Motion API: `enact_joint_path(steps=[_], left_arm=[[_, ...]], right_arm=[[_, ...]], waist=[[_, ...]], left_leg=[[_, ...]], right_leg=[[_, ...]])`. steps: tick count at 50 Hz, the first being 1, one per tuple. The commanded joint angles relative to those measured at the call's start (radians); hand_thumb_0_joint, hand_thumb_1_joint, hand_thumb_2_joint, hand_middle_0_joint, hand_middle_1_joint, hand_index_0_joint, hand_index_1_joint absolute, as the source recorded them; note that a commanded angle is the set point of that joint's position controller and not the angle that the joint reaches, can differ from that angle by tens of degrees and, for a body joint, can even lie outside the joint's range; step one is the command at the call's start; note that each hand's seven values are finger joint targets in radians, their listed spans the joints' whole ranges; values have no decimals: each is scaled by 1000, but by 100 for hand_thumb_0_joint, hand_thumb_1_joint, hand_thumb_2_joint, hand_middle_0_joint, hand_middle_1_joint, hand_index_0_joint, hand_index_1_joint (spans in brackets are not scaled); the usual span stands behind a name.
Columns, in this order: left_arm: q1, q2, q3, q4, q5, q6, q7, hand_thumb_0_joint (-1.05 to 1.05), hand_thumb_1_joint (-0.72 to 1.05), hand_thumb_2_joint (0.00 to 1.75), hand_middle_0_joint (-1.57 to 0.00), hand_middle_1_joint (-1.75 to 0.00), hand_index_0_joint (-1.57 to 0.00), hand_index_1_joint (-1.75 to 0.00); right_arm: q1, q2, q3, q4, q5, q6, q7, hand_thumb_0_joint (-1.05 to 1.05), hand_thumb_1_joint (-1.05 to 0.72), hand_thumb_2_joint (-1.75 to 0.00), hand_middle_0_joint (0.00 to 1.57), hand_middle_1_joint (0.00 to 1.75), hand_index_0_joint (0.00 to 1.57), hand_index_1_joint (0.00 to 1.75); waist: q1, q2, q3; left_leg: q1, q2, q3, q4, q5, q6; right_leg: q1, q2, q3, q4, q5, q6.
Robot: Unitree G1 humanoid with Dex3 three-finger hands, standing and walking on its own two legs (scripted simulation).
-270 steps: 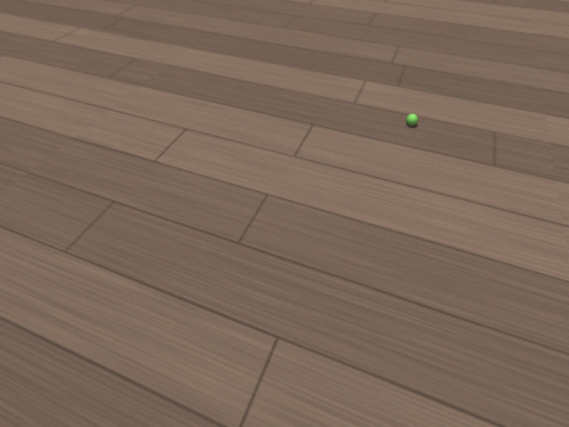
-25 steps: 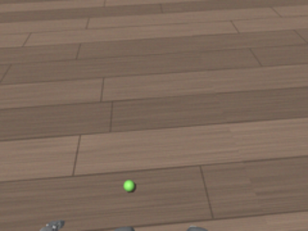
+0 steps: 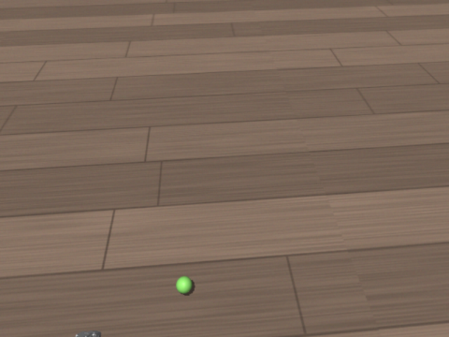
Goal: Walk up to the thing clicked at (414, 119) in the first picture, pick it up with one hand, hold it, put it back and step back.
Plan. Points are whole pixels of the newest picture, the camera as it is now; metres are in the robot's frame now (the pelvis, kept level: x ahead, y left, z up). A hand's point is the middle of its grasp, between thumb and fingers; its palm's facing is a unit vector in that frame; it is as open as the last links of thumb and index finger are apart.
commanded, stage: walk up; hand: left
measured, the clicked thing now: (184, 284) +0.43 +0.21 -0.75
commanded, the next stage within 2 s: stand in 0.44 s
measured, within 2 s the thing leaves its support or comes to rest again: neither
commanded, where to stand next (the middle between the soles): +0.08 -0.03 m, yaw +0 degrees
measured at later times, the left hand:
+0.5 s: hand out of the picture +0.08 +0.26 -0.16, palm faces +0.01 -0.94 -0.33, open 7.4 cm
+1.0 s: hand out of the picture +0.10 +0.26 -0.15, palm faces +0.01 -0.94 -0.34, open 7.4 cm
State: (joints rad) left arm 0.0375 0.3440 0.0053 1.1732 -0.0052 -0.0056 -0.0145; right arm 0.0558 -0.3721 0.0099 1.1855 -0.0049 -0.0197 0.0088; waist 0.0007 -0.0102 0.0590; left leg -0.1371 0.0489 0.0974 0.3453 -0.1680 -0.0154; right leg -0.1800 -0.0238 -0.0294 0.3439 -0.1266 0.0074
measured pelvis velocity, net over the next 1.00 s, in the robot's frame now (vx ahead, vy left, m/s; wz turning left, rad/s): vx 0.02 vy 0.00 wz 0.02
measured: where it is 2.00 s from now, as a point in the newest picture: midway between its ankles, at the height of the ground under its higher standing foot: outside the picture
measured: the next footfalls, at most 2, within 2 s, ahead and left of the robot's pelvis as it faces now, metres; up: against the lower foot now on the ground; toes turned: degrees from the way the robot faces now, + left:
none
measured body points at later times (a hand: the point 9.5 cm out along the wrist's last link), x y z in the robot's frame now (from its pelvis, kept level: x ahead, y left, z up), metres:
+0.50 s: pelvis +0.01 +0.01 +0.00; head +0.01 +0.01 +0.45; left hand +0.08 +0.31 -0.13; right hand +0.10 -0.29 -0.13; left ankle +0.01 +0.13 -0.75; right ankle +0.04 -0.12 -0.75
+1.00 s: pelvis +0.02 +0.00 +0.00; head +0.02 +0.00 +0.45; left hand +0.10 +0.31 -0.13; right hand +0.11 -0.29 -0.13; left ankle +0.01 +0.13 -0.75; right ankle +0.04 -0.12 -0.75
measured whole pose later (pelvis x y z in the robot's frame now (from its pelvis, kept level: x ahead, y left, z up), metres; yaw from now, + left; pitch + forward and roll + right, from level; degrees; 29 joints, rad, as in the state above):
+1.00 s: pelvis +0.02 +0.00 +0.00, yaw +1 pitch -2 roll +0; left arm 0.09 0.35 0.00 1.15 0.01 -0.01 0.00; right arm 0.09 -0.35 0.00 1.16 -0.01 -0.01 0.01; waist 0.00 0.00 0.03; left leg -0.09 0.04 0.08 0.30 -0.17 -0.01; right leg -0.12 -0.04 -0.05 0.31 -0.15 0.02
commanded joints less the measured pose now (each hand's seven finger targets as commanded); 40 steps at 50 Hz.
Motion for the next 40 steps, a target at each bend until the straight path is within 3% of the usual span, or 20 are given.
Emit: enact_joint_path(steps=[1, 27, 35, 40], left_arm=[[-48, 211, 39, -52, 6, -20, 10, 0, 90, 90, -20, -30, -20, -30], [-1, 208, 36, -67, 17, -24, 18, 0, 90, 90, -20, -30, -20, -30], [8, 210, 35, -78, 15, -28, 20, 0, 90, 90, -20, -30, -20, -30], [11, 208, 34, -79, 14, -25, 19, 0, 90, 90, -20, -30, -20, -30]], right_arm=[[-60, -200, -41, -54, 1, -21, -8, 0, -90, -90, 20, 30, 20, 30], [-39, -185, -54, -77, -12, -14, -10, 0, -90, -90, 20, 30, 20, 30], [-19, -182, -54, -83, -11, -18, -10, 0, -90, -90, 20, 30, 20, 30], [-24, -186, -52, -85, -7, -17, -11, 0, -90, -90, 20, 30, 20, 30]], waist=[[1, 11, -114], [-2, 25, -85], [-5, 11, -99], [-1, 18, -88]], left_leg=[[37, 107, -108, -80, 7, 29], [9, 109, -131, -117, -8, 21], [39, 108, -127, -104, 89, 21], [35, 107, -131, -109, 79, 17]], right_leg=[[29, -119, 113, -79, 39, -24], [47, -121, 101, -80, 27, -15], [61, -128, 94, -73, 85, -16], [70, -126, 88, -73, 75, -13]])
